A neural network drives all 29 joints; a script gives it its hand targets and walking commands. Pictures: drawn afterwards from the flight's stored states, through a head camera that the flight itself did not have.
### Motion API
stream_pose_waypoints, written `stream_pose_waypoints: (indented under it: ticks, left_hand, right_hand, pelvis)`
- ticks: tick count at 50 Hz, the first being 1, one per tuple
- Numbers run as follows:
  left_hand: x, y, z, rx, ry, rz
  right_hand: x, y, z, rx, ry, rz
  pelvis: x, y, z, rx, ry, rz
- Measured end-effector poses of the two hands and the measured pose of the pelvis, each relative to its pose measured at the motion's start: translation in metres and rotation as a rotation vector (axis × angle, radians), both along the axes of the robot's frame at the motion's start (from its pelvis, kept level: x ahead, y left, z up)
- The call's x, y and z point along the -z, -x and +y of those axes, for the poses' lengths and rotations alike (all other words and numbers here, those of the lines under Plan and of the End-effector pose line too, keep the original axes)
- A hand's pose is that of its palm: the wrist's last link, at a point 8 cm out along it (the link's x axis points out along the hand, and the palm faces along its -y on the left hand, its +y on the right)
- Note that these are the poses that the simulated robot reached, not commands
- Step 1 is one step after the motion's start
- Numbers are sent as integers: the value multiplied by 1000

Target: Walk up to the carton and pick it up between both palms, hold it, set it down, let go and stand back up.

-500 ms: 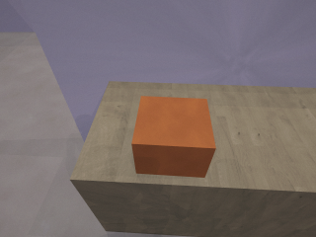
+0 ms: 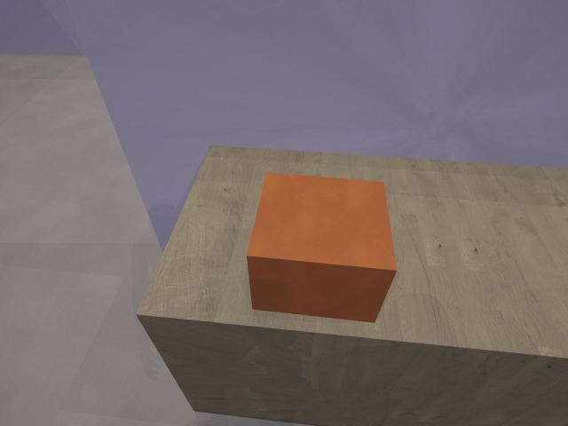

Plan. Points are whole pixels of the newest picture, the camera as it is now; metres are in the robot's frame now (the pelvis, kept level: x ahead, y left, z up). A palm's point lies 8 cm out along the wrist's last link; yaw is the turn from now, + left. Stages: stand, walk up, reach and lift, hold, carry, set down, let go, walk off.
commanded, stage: stand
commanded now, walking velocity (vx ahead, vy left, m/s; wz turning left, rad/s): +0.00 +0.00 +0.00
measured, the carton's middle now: (318, 244) +0.46 -0.06 -0.05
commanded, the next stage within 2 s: none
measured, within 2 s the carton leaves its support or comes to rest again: neither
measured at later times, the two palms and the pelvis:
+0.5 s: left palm out of the picture -0.06 +0.17 -0.15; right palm out of the picture -0.03 -0.20 -0.15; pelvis +0.01 -0.02 +0.00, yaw +1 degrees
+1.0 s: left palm out of the picture -0.05 +0.15 -0.15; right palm out of the picture -0.01 -0.22 -0.16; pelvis +0.02 -0.03 +0.00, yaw +0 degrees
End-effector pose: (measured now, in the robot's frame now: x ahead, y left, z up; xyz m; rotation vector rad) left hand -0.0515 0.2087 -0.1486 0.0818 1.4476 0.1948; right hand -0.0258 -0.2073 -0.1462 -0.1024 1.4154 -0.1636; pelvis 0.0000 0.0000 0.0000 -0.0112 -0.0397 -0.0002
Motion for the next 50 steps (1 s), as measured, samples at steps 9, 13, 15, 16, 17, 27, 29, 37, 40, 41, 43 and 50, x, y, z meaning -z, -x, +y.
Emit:
stream_pose_waypoints:
  ticks: [9, 13, 15, 16, 17, 27, 29, 37, 40, 41, 43, 50]
  left_hand:
    - [3, 4, -12, -14, 15, 35]
    - [4, 5, -17, -10, 19, 53]
    - [4, 6, -20, -9, 21, 62]
    - [4, 7, -22, -11, 24, 66]
    - [4, 7, -24, -12, 25, 71]
    - [4, 10, -35, -15, 30, 97]
    - [4, 10, -38, -17, 36, 102]
    - [5, 4, -44, -10, 40, 92]
    - [5, 1, -46, -6, 36, 93]
    - [5, 1, -46, -6, 36, 95]
    - [6, 0, -48, -8, 39, 98]
    - [4, -2, -55, -7, 35, 101]
  right_hand:
    - [4, 11, 6, 9, -22, 46]
    - [4, 11, 6, 12, -25, 58]
    - [4, 12, 6, 11, -27, 69]
    - [5, 12, 5, 11, -28, 75]
    - [5, 12, 5, 11, -29, 80]
    - [8, -2, 2, -6, -32, 86]
    - [8, -6, 1, -5, -33, 81]
    - [9, -12, -6, -3, -24, 77]
    - [9, -11, -7, -5, -29, 87]
    - [9, -11, -8, -6, -29, 89]
    - [8, -11, -10, -4, -30, 90]
    - [9, -13, -17, 0, -25, 99]
  pelvis:
    - [1, -3, -5, -9, -3, 0]
    - [2, -5, -8, -12, -5, 1]
    - [2, -6, -9, -14, -6, 3]
    - [2, -6, -10, -15, -5, 4]
    - [2, -7, -10, -13, -5, 5]
    - [3, -13, -16, -12, -7, 4]
    - [3, -14, -18, -15, -9, 5]
    - [3, -18, -23, -7, -14, 1]
    - [4, -19, -25, -11, -13, 4]
    - [4, -20, -26, -10, -14, 5]
    - [4, -21, -28, -11, -16, 7]
    - [4, -23, -33, -6, -18, 3]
